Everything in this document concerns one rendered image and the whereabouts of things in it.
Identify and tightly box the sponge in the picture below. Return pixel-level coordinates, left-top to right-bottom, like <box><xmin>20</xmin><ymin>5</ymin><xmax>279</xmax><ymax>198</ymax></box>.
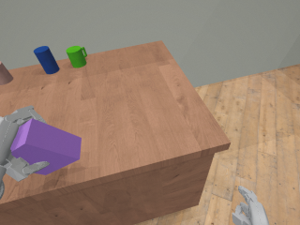
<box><xmin>10</xmin><ymin>118</ymin><xmax>82</xmax><ymax>175</ymax></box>

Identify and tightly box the robot right hand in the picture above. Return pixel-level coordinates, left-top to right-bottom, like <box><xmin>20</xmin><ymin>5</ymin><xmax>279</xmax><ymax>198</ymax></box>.
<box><xmin>232</xmin><ymin>186</ymin><xmax>270</xmax><ymax>225</ymax></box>

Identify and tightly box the table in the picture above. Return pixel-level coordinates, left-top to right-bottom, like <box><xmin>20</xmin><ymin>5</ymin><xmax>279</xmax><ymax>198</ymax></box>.
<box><xmin>0</xmin><ymin>40</ymin><xmax>231</xmax><ymax>225</ymax></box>

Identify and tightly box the robot left hand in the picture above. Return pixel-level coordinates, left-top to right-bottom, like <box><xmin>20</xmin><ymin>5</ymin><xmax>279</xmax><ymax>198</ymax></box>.
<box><xmin>0</xmin><ymin>105</ymin><xmax>50</xmax><ymax>182</ymax></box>

